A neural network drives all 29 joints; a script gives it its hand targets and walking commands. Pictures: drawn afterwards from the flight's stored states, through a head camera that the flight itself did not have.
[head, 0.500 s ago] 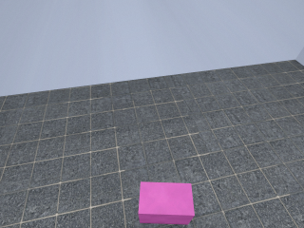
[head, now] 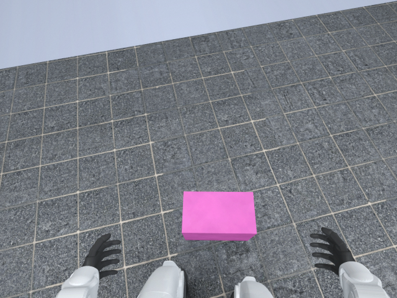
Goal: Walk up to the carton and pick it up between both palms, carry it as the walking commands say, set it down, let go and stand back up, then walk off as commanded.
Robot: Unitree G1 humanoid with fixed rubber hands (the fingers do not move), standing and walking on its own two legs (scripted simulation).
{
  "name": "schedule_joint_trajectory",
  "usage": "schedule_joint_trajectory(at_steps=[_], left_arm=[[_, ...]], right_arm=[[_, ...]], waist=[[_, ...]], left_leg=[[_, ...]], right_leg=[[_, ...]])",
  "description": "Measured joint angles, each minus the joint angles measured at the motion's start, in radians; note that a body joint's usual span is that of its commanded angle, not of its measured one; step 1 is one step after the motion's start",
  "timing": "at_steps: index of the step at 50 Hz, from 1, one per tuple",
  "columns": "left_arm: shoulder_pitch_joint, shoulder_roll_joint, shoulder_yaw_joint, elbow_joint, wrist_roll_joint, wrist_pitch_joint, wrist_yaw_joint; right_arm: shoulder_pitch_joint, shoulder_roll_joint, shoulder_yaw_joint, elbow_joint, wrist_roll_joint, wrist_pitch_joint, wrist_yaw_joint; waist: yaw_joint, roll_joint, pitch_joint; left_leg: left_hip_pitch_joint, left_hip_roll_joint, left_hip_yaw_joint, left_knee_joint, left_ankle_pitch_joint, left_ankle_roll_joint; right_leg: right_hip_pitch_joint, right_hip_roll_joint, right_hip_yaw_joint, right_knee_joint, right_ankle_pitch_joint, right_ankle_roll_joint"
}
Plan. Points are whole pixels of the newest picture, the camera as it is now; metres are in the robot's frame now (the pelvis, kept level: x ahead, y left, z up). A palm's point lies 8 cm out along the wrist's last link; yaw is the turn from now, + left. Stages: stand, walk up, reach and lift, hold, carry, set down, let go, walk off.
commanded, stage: reach and lift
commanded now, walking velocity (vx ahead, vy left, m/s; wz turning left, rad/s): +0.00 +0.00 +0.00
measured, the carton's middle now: (217, 217) +0.40 -0.03 -0.63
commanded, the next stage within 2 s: none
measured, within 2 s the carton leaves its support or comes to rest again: neither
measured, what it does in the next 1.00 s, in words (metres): lowers itself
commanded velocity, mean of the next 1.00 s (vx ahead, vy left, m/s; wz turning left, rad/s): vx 0.00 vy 0.00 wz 0.00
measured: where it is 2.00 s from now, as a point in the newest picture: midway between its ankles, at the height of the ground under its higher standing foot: outside the picture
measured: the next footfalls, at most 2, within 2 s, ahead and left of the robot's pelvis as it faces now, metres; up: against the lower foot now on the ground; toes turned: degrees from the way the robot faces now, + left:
none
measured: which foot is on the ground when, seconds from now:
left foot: down 0.00-1.00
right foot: down 0.00-1.00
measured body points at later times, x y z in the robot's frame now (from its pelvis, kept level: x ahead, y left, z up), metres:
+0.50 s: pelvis -0.06 -0.02 -0.05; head +0.14 -0.01 +0.35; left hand +0.29 +0.25 -0.16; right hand +0.34 -0.26 -0.14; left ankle +0.05 +0.12 -0.70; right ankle -0.02 -0.13 -0.70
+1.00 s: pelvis -0.05 -0.01 -0.09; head +0.24 -0.01 +0.25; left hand +0.43 +0.23 -0.20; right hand +0.46 -0.26 -0.18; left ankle +0.05 +0.12 -0.70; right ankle -0.02 -0.13 -0.70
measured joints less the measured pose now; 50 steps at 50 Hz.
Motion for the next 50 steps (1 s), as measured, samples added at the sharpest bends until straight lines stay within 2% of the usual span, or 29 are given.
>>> schedule_joint_trajectory(at_steps=[12, 21, 35, 45, 50], left_arm=[[-0.217, 0.050, 0.088, 0.055, -0.001, -0.011, -0.034], [-0.509, 0.105, 0.121, 0.174, -0.022, -0.014, -0.035], [-0.814, 0.075, 0.166, 0.263, -0.033, -0.109, 0.031], [-0.978, 0.067, 0.222, 0.255, -0.029, -0.126, 0.043], [-0.982, 0.045, 0.258, 0.223, 0.001, -0.132, 0.034]], right_arm=[[-0.193, 0.018, 0.008, -0.013, 0.040, 0.021, -0.052], [-0.495, -0.004, -0.008, 0.115, 0.071, 0.034, -0.075], [-0.848, -0.094, -0.076, 0.329, 0.103, -0.082, -0.013], [-1.008, -0.157, -0.106, 0.353, 0.103, -0.118, 0.030], [-1.019, -0.154, -0.126, 0.327, 0.090, -0.127, 0.042]], waist=[[-0.005, -0.008, 0.008], [-0.016, -0.013, 0.046], [-0.027, 0.000, -0.031], [-0.026, 0.002, -0.091], [-0.025, 0.002, -0.117]], left_leg=[[-0.200, 0.022, -0.028, 0.121, 0.014, -0.026], [-0.354, 0.031, -0.052, 0.198, 0.031, -0.034], [-0.646, 0.029, -0.053, 0.240, 0.058, -0.020], [-0.829, 0.033, -0.035, 0.271, 0.056, -0.007], [-0.884, 0.036, -0.028, 0.268, 0.060, -0.004]], right_leg=[[-0.211, 0.019, -0.019, 0.161, -0.016, -0.032], [-0.360, 0.026, -0.038, 0.244, -0.008, -0.044], [-0.650, 0.023, -0.036, 0.282, 0.021, -0.034], [-0.841, 0.024, -0.015, 0.314, 0.025, -0.022], [-0.899, 0.029, -0.007, 0.309, 0.033, -0.018]])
